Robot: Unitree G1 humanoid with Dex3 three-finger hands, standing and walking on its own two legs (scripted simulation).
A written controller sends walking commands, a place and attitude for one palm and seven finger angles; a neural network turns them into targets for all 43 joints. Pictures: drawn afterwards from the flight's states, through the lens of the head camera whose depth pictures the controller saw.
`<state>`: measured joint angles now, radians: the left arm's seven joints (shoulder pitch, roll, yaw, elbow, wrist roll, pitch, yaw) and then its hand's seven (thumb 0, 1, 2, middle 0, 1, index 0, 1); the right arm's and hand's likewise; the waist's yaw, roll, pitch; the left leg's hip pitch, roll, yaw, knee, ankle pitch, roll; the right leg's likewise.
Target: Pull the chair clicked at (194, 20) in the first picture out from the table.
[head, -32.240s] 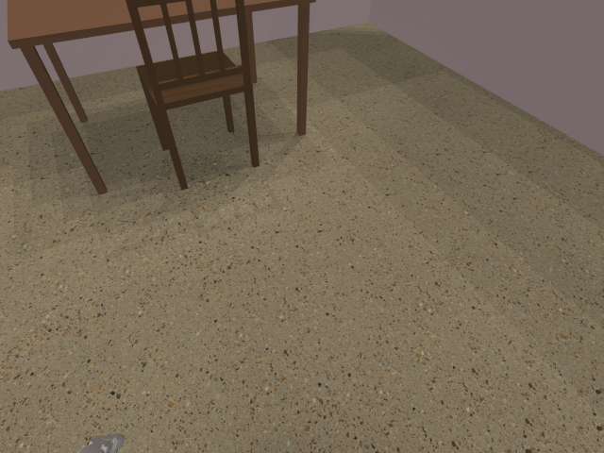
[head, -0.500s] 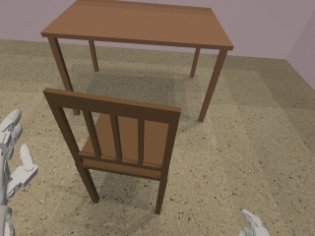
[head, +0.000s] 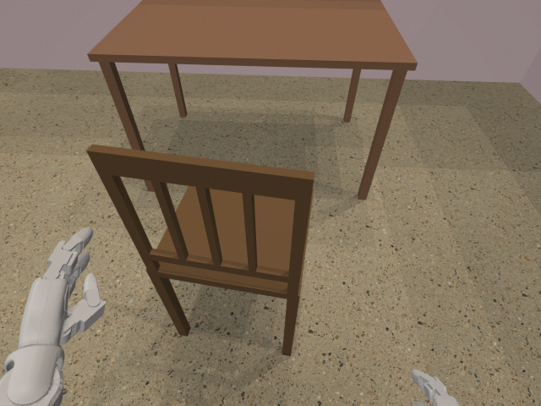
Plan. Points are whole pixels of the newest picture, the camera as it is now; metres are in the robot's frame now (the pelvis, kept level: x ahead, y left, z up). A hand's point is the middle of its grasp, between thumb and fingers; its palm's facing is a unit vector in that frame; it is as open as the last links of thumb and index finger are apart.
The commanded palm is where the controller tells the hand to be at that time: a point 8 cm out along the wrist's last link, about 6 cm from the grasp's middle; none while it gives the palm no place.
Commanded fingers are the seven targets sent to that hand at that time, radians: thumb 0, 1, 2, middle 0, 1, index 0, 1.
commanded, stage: let the arm hang, fingers relaxed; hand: left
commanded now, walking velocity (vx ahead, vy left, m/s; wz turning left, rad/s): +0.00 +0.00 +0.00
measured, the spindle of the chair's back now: (211, 228) +0.48 +0.17 -0.08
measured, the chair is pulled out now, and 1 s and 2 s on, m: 0.62 0.62 0.62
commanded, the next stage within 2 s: look to check the result in 1.02 s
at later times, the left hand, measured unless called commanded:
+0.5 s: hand out of the picture -0.06 +0.18 -0.16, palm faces +0.05 -0.96 -0.26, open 7.3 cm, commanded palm none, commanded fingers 0.00 0.90 0.90 -0.20 -0.30 -0.20 -0.30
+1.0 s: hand out of the picture +0.01 +0.12 -0.17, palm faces +0.06 -0.99 -0.15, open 7.3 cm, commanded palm none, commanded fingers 0.00 0.90 0.90 -0.20 -0.30 -0.20 -0.30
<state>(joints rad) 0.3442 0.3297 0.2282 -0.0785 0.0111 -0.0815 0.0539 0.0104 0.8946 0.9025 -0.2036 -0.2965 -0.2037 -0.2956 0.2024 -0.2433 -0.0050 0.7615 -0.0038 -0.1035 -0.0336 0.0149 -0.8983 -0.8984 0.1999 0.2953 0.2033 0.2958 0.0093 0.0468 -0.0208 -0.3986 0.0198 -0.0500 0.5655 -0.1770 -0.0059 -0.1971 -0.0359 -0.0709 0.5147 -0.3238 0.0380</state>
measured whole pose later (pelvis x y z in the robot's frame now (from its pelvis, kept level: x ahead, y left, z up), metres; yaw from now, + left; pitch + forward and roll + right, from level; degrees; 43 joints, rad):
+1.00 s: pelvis +0.01 -0.03 +0.00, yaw +1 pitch -2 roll -1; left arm 0.33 0.12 -0.01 1.04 0.00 0.02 0.03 0.02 0.92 0.90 -0.20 -0.30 -0.20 -0.29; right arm 0.33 -0.12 0.00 1.07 -0.01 0.01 -0.04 0.01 -0.91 -0.90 0.20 0.29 0.20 0.30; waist -0.01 0.01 0.05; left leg -0.31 0.04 -0.09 0.52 -0.18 -0.05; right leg -0.11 -0.01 -0.10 0.50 -0.35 -0.01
